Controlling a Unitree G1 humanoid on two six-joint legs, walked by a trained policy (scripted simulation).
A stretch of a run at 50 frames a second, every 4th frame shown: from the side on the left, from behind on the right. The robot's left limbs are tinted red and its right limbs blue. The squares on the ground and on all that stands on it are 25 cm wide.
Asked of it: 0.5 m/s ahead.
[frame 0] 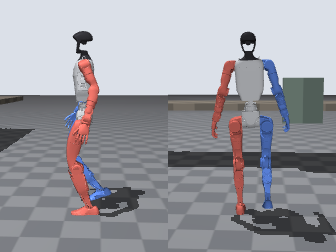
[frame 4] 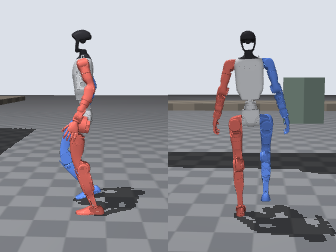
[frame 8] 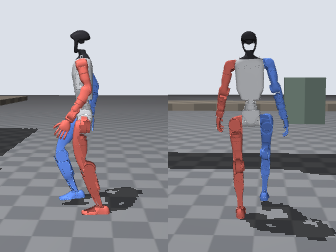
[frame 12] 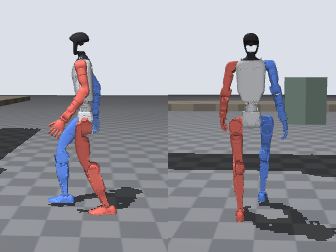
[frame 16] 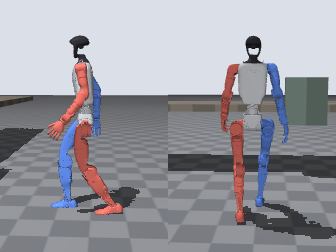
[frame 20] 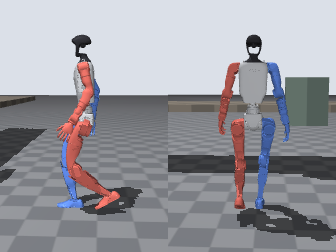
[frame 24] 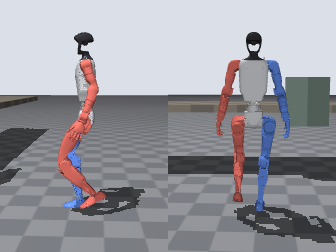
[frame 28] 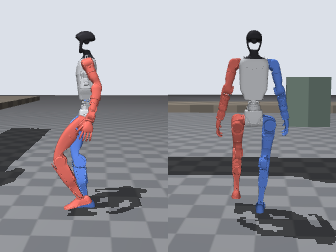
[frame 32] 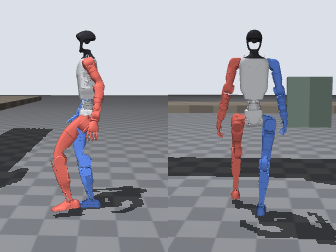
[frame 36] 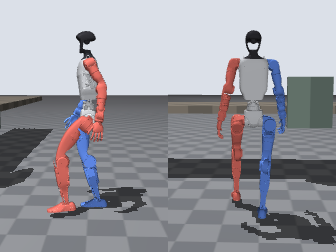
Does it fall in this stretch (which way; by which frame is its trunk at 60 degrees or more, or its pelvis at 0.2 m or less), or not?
no
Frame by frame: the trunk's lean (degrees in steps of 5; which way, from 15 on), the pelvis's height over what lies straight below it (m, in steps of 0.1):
0: 0, 0.8
4: 5, 0.8
8: 5, 0.8
12: 5, 0.8
16: 5, 0.7
20: 5, 0.8
24: 5, 0.8
28: 0, 0.8
32: 0, 0.8
36: 0, 0.8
